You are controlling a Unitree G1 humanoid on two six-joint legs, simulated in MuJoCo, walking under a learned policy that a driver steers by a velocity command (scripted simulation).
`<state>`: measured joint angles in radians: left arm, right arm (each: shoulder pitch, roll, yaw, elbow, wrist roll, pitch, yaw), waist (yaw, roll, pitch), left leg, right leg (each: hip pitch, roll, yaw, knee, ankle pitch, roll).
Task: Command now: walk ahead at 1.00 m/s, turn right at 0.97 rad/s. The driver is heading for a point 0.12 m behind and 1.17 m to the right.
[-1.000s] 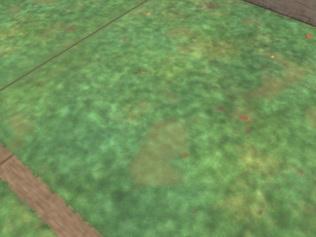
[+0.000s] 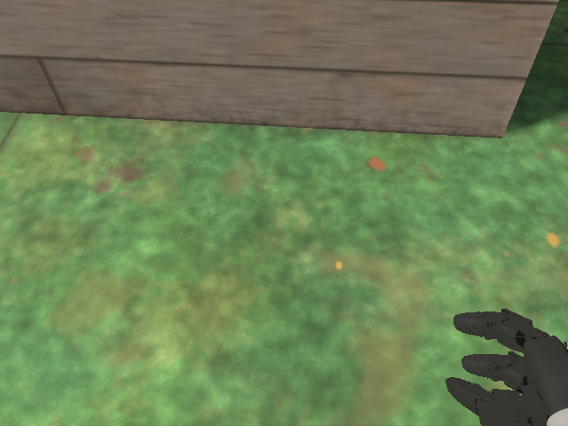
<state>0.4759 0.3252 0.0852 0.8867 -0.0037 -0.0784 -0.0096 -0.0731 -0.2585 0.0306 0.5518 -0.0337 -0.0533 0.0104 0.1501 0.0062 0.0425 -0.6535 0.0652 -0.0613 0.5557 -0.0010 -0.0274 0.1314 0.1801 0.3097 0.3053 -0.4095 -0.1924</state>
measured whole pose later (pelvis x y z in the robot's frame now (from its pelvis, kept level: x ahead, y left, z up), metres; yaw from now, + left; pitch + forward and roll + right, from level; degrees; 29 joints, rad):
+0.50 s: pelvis +0.46 -0.06 -0.03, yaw -29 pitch +1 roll +2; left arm -0.03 0.29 0.02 0.62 0.02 -0.03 -0.06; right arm 0.52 -0.26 -0.04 0.89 -0.04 -0.04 -0.01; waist -0.04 -0.03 0.04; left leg 0.13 0.10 0.27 0.85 -0.38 -0.06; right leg -0.57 0.09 -0.12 0.73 -0.20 -0.23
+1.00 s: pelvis +0.87 -0.29 +0.00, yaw -58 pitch +2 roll +2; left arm 0.29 0.37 0.07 0.79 0.02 -0.04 -0.02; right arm 0.19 -0.30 -0.04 0.67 -0.06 -0.05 -0.03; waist 0.03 -0.03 0.04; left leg -0.36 0.04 0.06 0.59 -0.25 -0.04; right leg -0.35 0.09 0.08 1.30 -0.33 -0.14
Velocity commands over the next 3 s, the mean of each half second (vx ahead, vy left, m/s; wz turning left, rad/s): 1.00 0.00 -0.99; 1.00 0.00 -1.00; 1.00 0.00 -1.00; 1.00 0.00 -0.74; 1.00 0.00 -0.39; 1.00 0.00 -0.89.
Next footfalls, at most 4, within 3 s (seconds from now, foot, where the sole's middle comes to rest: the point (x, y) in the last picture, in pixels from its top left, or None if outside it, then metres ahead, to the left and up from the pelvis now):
0.04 left None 0.25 0.17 -0.76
0.48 right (403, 364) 0.60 -0.14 -0.76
0.88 left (453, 219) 1.04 -0.27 -0.76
1.32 right None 1.03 -0.74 -0.76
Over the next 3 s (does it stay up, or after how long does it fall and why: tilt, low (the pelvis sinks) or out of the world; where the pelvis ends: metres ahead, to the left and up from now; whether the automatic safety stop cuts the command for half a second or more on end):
stays up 0.60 -2.02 -0.02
